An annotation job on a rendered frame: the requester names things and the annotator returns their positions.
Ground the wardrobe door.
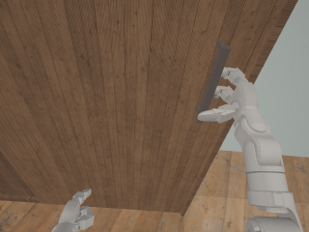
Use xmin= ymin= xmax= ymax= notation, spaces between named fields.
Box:
xmin=0 ymin=0 xmax=287 ymax=213
xmin=0 ymin=152 xmax=35 ymax=196

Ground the left robot hand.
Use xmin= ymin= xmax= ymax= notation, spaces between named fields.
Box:
xmin=58 ymin=188 xmax=95 ymax=232

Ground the right robot hand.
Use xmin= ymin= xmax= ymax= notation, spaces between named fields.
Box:
xmin=197 ymin=67 xmax=258 ymax=124

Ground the robot left forearm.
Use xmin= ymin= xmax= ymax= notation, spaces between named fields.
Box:
xmin=51 ymin=221 xmax=76 ymax=232

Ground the robot right forearm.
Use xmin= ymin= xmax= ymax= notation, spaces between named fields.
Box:
xmin=234 ymin=108 xmax=303 ymax=232

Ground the right robot upper arm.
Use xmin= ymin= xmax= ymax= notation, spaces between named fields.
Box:
xmin=245 ymin=216 xmax=301 ymax=232

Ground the handle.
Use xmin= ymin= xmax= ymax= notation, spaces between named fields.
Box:
xmin=196 ymin=40 xmax=231 ymax=124

